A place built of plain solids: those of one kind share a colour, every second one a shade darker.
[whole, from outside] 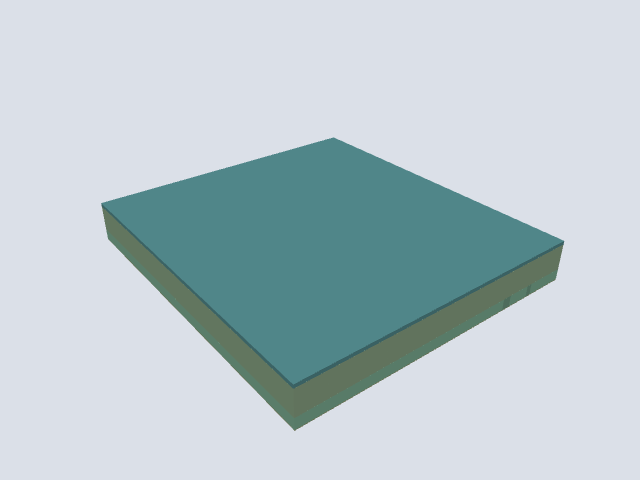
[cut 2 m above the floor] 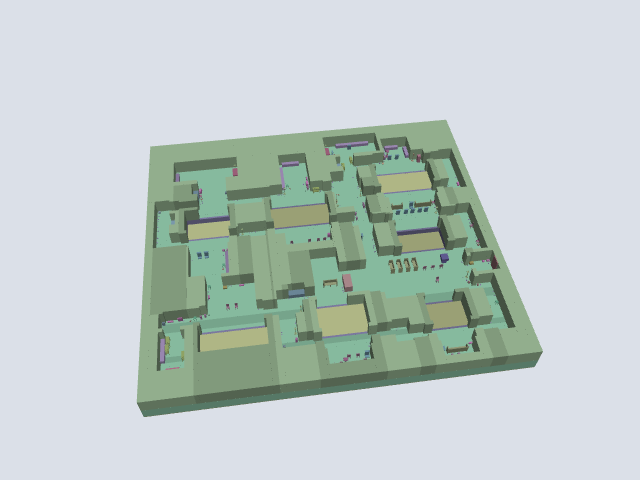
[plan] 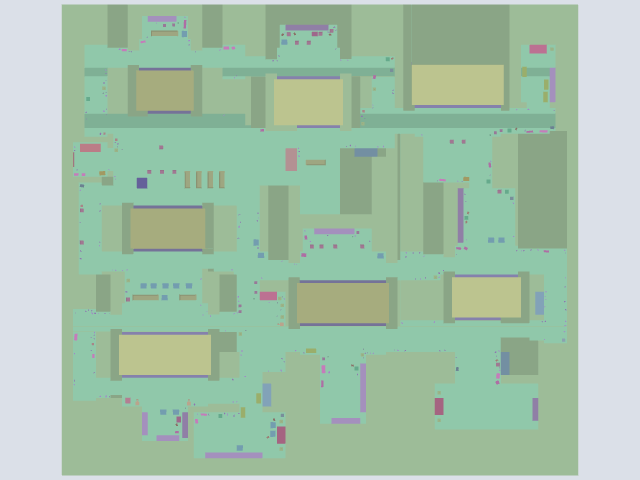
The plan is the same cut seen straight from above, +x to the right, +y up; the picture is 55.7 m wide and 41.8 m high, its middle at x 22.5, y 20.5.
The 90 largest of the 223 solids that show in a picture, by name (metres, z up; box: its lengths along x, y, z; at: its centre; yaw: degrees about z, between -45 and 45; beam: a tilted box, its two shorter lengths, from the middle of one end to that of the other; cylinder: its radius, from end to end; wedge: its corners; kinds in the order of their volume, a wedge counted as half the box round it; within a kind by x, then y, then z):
{
 "wall_rock_1": {"box": [1.0, 34.5, 3.6], "at": [0.5, 23.75, 1.8]},
 "wall_rock_2": {"box": [0.5, 8.5, 3.6], "at": [1.25, 21.75, 1.8]},
 "wall_rock_3": {"box": [1.0, 11.5, 3.6], "at": [1.5, 35.25, 1.8]},
 "wall_rock_4": {"box": [2.0, 3.0, 3.6], "at": [2.0, 16.0, 1.8]},
 "wall_rock_5": {"box": [2.0, 3.5, 3.6], "at": [3.0, 39.25, 1.8]},
 "wall_rock_6": {"box": [7.0, 3.0, 3.6], "at": [3.5, 4.5, 1.8]},
 "wall_rock_7": {"box": [1.25, 3.25, 3.6], "at": [3.62, 15.88, 1.8]},
 "wall_rock_8": {"box": [1.25, 4.0, 3.6], "at": [3.63, 10.5, 1.8]},
 "wall_rock_9": {"box": [1.75, 4.0, 3.6], "at": [4.38, 21.5, 1.8]},
 "wall_rock_10": {"box": [1.0, 3.75, 3.6], "at": [4.75, 15.88, 1.8]},
 "wall_rock_11": {"box": [1.75, 4.0, 3.6], "at": [4.88, 33.5, 1.8]},
 "wall_rock_12": {"box": [1.75, 3.75, 3.6], "at": [4.88, 39.12, 1.8]},
 "wall_rock_13": {"box": [11.5, 1.5, 3.6], "at": [5.75, 2.25, 1.8]},
 "wall_rock_14": {"box": [1.0, 4.0, 3.6], "at": [6.25, 39.0, 1.8]},
 "wall_rock_15": {"box": [4.0, 1.0, 3.6], "at": [9.0, 40.5, 1.8]},
 "wall_rock_16": {"box": [1.0, 4.0, 3.6], "at": [11.75, 39.0, 1.8]},
 "wall_rock_17": {"box": [1.75, 3.75, 3.6], "at": [13.12, 39.12, 1.8]},
 "wall_rock_18": {"box": [1.0, 3.75, 3.6], "at": [13.25, 15.88, 1.8]},
 "wall_rock_19": {"box": [3.75, 3.0, 3.6], "at": [14.12, 33.0, 1.8]},
 "wall_rock_20": {"box": [2.0, 4.0, 3.6], "at": [14.25, 21.5, 1.8]},
 "wall_rock_21": {"box": [1.5, 3.25, 3.6], "at": [14.5, 15.88, 1.8]},
 "wall_rock_22": {"box": [1.75, 2.25, 3.6], "at": [14.62, 9.63, 1.8]},
 "wall_rock_23": {"box": [2.0, 3.5, 3.6], "at": [15.0, 39.25, 1.8]},
 "wall_rock_24": {"box": [1.75, 4.5, 3.6], "at": [16.88, 38.75, 1.8]},
 "wall_rock_25": {"box": [1.25, 4.5, 3.6], "at": [17.12, 32.5, 1.8]},
 "wall_rock_26": {"box": [0.75, 5.75, 3.6], "at": [17.63, 22.38, 1.8]},
 "wall_rock_27": {"box": [1.0, 4.75, 3.6], "at": [18.25, 38.62, 1.8]},
 "wall_rock_28": {"box": [1.75, 6.5, 3.6], "at": [18.88, 22.0, 1.8]},
 "wall_rock_29": {"box": [1.0, 6.75, 3.6], "at": [20.25, 21.88, 1.8]},
 "wall_rock_30": {"box": [3.0, 6.0, 3.6], "at": [21.0, 7.5, 1.8]},
 "wall_rock_31": {"box": [5.0, 1.75, 3.6], "at": [21.5, 40.12, 1.8]},
 "wall_rock_32": {"box": [45.0, 1.5, 3.6], "at": [22.5, 0.75, 1.8]},
 "wall_rock_33": {"box": [6.0, 1.25, 3.6], "at": [24.0, 22.13, 1.8]},
 "wall_rock_34": {"box": [1.0, 4.75, 3.6], "at": [24.75, 38.62, 1.8]},
 "wall_rock_35": {"box": [2.75, 5.0, 3.6], "at": [25.63, 25.25, 1.8]},
 "wall_rock_36": {"box": [13.0, 0.5, 3.6], "at": [26.0, 4.25, 1.8]},
 "wall_rock_37": {"box": [3.75, 4.5, 3.6], "at": [27.12, 38.75, 1.8]},
 "wall_rock_38": {"box": [1.25, 8.25, 3.6], "at": [27.62, 23.63, 1.8]},
 "wall_rock_39": {"box": [1.0, 10.0, 3.6], "at": [28.75, 23.5, 1.8]},
 "wall_rock_40": {"box": [0.75, 9.0, 3.6], "at": [29.38, 36.5, 1.8]},
 "wall_rock_41": {"box": [6.0, 6.0, 3.6], "at": [29.5, 7.5, 1.8]},
 "wall_rock_42": {"box": [0.75, 8.75, 3.6], "at": [30.12, 36.62, 1.8]},
 "wall_rock_43": {"box": [2.0, 10.0, 3.6], "at": [30.5, 24.5, 1.8]},
 "wall_rock_44": {"box": [3.75, 3.5, 3.6], "at": [31.38, 15.25, 1.8]},
 "wall_rock_45": {"box": [25.5, 2.5, 3.6], "at": [32.25, 2.75, 1.8]},
 "wall_rock_46": {"box": [1.75, 6.25, 3.6], "at": [32.38, 22.38, 1.8]},
 "wall_rock_47": {"box": [1.75, 2.75, 3.6], "at": [33.37, 9.38, 1.8]},
 "wall_rock_48": {"box": [1.0, 6.5, 3.6], "at": [33.75, 22.25, 1.8]},
 "wall_rock_49": {"box": [8.0, 5.25, 3.6], "at": [34.5, 38.38, 1.8]},
 "wall_rock_50": {"box": [2.0, 4.5, 3.6], "at": [38.5, 27.25, 1.8]},
 "wall_rock_51": {"box": [0.5, 8.75, 3.6], "at": [38.75, 36.62, 1.8]},
 "wall_rock_52": {"box": [1.0, 8.5, 3.6], "at": [39.5, 36.75, 1.8]},
 "wall_rock_53": {"box": [2.5, 3.0, 3.6], "at": [40.25, 10.25, 1.8]},
 "wall_rock_54": {"box": [3.0, 3.5, 3.6], "at": [41.5, 39.25, 1.8]},
 "wall_rock_55": {"box": [4.25, 10.0, 3.6], "at": [41.88, 24.75, 1.8]},
 "wall_rock_56": {"box": [3.5, 7.5, 3.6], "at": [43.25, 7.75, 1.8]},
 "wall_rock_57": {"box": [1.0, 11.0, 3.6], "at": [43.5, 35.5, 1.8]},
 "wall_rock_58": {"box": [1.0, 29.5, 3.6], "at": [44.5, 26.25, 1.8]},
 "floor_strip_1": {"box": [4.75, 4.0, 1.5], "at": [2.38, 10.5, -0.75]},
 "floor_strip_2": {"box": [5.75, 4.0, 1.5], "at": [2.88, 21.5, -0.75]},
 "floor_strip_3": {"box": [6.25, 2.75, 1.5], "at": [3.12, 33.38, -0.75]},
 "floor_strip_4": {"box": [18.25, 1.25, 1.5], "at": [9.12, 30.87, -0.75]},
 "floor_strip_5": {"box": [20.25, 0.5, 1.5], "at": [10.12, 13.25, -0.75]},
 "floor_strip_6": {"box": [20.25, 3.5, 1.5], "at": [10.12, 15.25, -0.75]},
 "floor_strip_7": {"box": [6.5, 2.75, 1.5], "at": [15.0, 33.38, -0.75]},
 "floor_strip_8": {"box": [30.25, 0.5, 1.5], "at": [15.12, 35.75, -0.75]},
 "floor_strip_9": {"box": [33.75, 0.5, 1.5], "at": [16.88, 17.25, -0.75]},
 "floor_strip_10": {"box": [18.5, 0.75, 1.5], "at": [21.0, 35.13, -0.75]},
 "floor_strip_11": {"box": [45.0, 8.5, 1.5], "at": [22.5, 4.25, -0.75]},
 "floor_strip_12": {"box": [45.0, 0.5, 1.5], "at": [22.5, 12.75, -0.75]},
 "floor_strip_13": {"box": [45.0, 2.0, 1.5], "at": [22.5, 18.5, -0.75]},
 "floor_strip_14": {"box": [45.0, 6.75, 1.5], "at": [22.5, 26.88, -0.75]},
 "floor_strip_15": {"box": [45.0, 5.0, 1.5], "at": [22.5, 38.5, -0.75]},
 "floor_strip_16": {"box": [5.5, 2.75, 1.5], "at": [27.5, 33.38, -0.75]},
 "floor_strip_17": {"box": [32.25, 4.0, 1.5], "at": [28.88, 21.5, -0.75]},
 "floor_strip_18": {"box": [31.75, 4.0, 1.5], "at": [29.12, 10.5, -0.75]},
 "floor_strip_19": {"box": [5.0, 3.5, 1.5], "at": [31.25, 15.25, -0.75]},
 "floor_strip_20": {"box": [20.25, 1.25, 1.5], "at": [34.88, 30.88, -0.75]},
 "floor_strip_21": {"box": [20.25, 0.5, 1.5], "at": [34.88, 31.75, -0.75]},
 "floor_strip_22": {"box": [6.25, 2.75, 1.5], "at": [41.88, 33.38, -0.75]},
 "floor_strip_23": {"box": [4.75, 3.5, 1.5], "at": [42.62, 15.25, -0.75]},
 "ceil_rock_1": {"box": [45.0, 41.0, 0.5], "at": [22.5, 20.5, 3.85]},
 "floor_old_1": {"box": [8.0, 3.5, 1.5], "at": [9.0, 10.5, -0.75]},
 "floor_old_2": {"box": [5.0, 3.5, 1.5], "at": [9.0, 33.5, -0.75]},
 "floor_old_3": {"box": [6.5, 3.5, 0.73], "at": [9.25, 21.5, -1.14]},
 "floor_old_4": {"box": [6.0, 4.0, 1.5], "at": [21.5, 32.5, -0.75]},
 "floor_old_5": {"box": [8.0, 3.5, 1.5], "at": [24.5, 15.0, -0.75]},
 "floor_old_6": {"box": [8.0, 3.5, 1.5], "at": [34.5, 34.0, -0.75]},
 "floor_old_7": {"box": [6.0, 3.5, 0.66], "at": [37.0, 15.5, -1.17]},
 "floor_base_1": {"box": [45.0, 41.0, 0.1], "at": [22.5, 20.5, -1.55]}
}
